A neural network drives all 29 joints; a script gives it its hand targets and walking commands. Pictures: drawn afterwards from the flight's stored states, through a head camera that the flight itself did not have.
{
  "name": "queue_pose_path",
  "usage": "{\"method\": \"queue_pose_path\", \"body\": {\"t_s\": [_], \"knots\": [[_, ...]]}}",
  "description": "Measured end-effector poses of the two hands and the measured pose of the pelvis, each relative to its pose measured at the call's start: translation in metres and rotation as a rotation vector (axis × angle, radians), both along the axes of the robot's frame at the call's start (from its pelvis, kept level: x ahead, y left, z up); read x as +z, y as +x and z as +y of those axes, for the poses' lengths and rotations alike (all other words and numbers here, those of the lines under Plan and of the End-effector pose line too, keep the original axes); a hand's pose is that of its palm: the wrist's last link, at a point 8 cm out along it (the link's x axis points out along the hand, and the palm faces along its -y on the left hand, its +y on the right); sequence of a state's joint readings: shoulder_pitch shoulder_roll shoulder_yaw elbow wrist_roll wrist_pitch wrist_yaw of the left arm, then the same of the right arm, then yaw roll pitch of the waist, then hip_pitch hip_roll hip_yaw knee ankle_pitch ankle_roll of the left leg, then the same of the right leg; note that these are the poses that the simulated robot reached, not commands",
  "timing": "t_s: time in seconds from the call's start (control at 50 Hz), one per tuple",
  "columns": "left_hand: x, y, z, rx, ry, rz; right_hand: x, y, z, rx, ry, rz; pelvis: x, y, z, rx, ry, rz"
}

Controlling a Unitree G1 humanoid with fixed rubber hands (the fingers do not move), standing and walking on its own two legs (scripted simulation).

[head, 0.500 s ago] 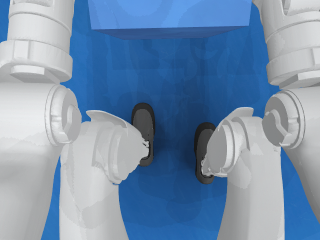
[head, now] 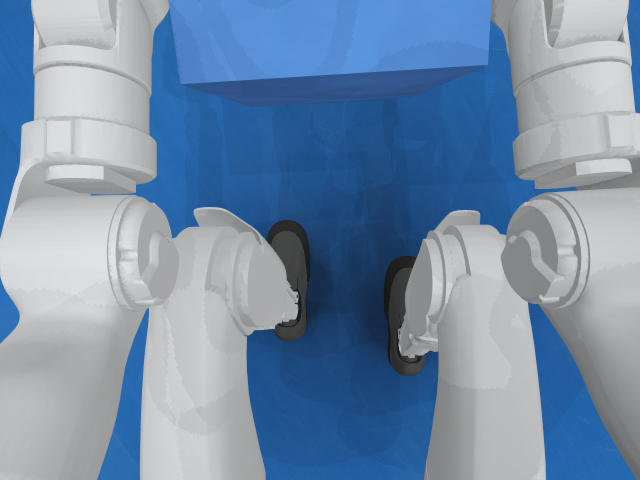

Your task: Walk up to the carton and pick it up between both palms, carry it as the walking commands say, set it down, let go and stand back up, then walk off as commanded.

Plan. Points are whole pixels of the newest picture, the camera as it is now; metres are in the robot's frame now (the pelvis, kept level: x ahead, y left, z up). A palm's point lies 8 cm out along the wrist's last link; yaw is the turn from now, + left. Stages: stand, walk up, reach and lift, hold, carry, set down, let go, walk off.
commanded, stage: reach and lift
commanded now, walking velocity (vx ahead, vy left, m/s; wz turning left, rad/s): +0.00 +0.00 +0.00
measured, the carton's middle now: out of the picture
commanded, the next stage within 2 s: none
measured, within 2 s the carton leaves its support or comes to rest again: neither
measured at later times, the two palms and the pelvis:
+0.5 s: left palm out of the picture +0.56 +0.17 +0.00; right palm out of the picture +0.56 -0.13 +0.00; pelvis -0.01 +0.00 +0.05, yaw +0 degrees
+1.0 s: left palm out of the picture +0.53 +0.17 +0.07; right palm out of the picture +0.53 -0.13 +0.07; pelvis -0.02 +0.00 +0.10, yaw -1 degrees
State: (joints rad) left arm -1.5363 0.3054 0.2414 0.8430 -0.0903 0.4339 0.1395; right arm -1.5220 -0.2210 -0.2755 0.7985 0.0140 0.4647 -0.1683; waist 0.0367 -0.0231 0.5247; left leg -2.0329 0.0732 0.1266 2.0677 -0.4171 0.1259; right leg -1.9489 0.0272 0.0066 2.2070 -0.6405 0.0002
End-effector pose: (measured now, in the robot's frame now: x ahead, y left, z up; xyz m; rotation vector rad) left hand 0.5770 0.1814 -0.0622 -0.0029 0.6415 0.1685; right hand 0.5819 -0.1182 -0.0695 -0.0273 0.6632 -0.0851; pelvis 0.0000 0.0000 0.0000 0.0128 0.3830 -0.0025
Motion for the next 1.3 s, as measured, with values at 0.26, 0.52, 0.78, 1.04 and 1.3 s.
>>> {"method": "queue_pose_path", "body": {"t_s": [0.26, 0.52, 0.78, 1.04, 1.3], "knots": [[0.041, -0.015, -0.003, -0.009, -0.005, -0.013, 0.040, -0.019, -0.002, -0.006, -0.008, -0.015, 0.024, -0.012, 0.002, -0.002, -0.001, -0.040], [0.070, -0.022, -0.008, -0.009, -0.002, -0.001, 0.069, -0.025, -0.008, -0.020, 0.009, -0.004, 0.052, -0.014, 0.000, -0.008, 0.009, -0.049], [0.115, -0.035, -0.011, -0.004, -0.013, -0.024, 0.118, -0.037, -0.010, -0.017, 0.000, -0.028, 0.080, -0.018, -0.001, -0.012, 0.014, -0.105], [0.146, -0.051, -0.008, -0.005, -0.023, -0.019, 0.150, -0.054, -0.008, -0.016, -0.010, -0.025, 0.105, -0.025, 0.003, -0.016, 0.009, -0.142], [0.194, -0.056, -0.016, -0.024, -0.006, -0.020, 0.197, -0.062, -0.016, -0.036, 0.010, -0.026, 0.143, -0.024, 0.004, -0.023, 0.011, -0.181]]}}
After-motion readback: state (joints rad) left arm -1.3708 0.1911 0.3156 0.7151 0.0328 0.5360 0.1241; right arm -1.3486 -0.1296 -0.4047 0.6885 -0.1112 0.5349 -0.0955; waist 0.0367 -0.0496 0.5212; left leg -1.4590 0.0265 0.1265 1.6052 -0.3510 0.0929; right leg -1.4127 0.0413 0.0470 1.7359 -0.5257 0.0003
